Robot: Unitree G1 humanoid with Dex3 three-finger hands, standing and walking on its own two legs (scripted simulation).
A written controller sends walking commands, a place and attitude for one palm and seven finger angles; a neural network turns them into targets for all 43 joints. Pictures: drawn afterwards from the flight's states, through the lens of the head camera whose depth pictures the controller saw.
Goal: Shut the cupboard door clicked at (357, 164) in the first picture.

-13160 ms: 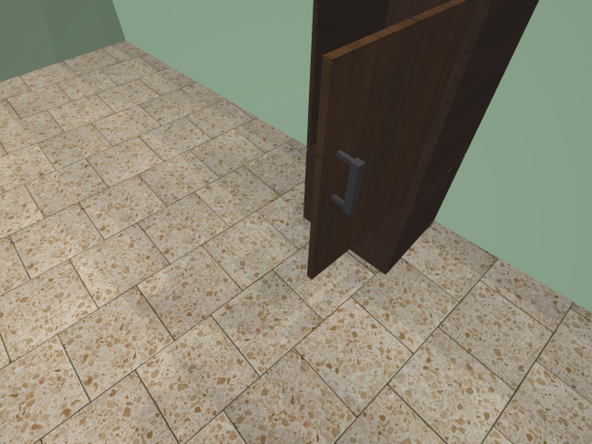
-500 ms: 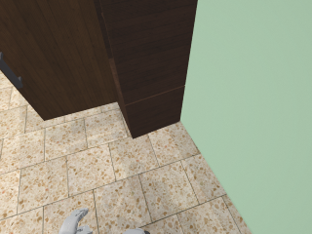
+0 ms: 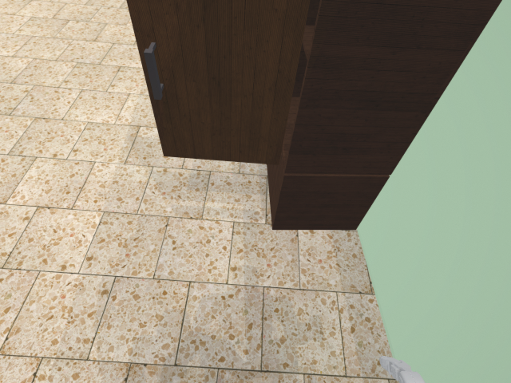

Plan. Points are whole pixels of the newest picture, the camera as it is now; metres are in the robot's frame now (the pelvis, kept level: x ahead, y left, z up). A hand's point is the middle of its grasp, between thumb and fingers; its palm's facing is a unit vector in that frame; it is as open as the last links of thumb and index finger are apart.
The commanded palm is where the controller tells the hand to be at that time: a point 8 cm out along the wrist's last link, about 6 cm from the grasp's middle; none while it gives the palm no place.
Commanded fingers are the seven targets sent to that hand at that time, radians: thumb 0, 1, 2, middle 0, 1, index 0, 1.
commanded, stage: take the last steps up to it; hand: left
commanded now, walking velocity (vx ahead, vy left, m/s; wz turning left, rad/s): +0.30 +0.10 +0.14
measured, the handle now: (155, 71) +0.78 +0.36 +0.01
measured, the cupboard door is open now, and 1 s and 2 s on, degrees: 85 85 85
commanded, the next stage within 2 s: come to a stop and stand still in 0.86 s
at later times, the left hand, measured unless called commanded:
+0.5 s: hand (171, 315) +0.24 +0.18 -0.15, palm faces -0.03 -0.98 -0.18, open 7.4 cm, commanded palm none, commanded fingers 0.00 0.90 0.90 -0.20 -0.30 -0.20 -0.30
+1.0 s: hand (157, 341) +0.19 +0.20 -0.16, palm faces +0.20 -0.97 -0.16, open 7.3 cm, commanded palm none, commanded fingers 0.00 0.90 0.90 -0.20 -0.30 -0.20 -0.30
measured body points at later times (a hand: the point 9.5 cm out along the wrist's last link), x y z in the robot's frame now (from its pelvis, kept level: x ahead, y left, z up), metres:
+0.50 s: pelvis +0.12 +0.01 +0.00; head +0.15 +0.00 +0.45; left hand +0.24 +0.23 -0.14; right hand -0.01 -0.20 -0.14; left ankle -0.02 +0.09 -0.73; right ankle +0.20 -0.08 -0.71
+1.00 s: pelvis +0.27 +0.04 +0.01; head +0.30 +0.06 +0.46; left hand +0.18 +0.25 -0.15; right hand +0.39 -0.19 -0.13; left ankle +0.33 +0.16 -0.72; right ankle +0.20 -0.08 -0.73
